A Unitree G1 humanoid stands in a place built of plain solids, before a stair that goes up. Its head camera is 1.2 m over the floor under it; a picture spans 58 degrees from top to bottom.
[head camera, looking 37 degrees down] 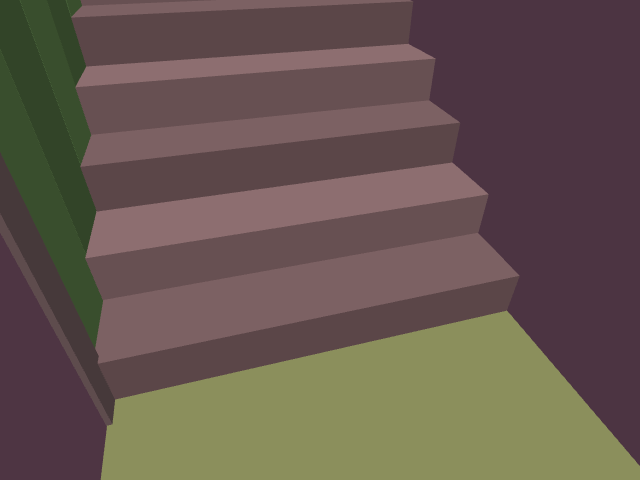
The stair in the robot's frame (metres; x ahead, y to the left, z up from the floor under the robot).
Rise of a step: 0.18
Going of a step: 0.27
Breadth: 1.41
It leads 16 degrees to the left of straight ahead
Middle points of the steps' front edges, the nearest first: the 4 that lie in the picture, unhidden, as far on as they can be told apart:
0.96 -0.03 0.18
1.22 0.04 0.36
1.48 0.11 0.53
1.74 0.19 0.71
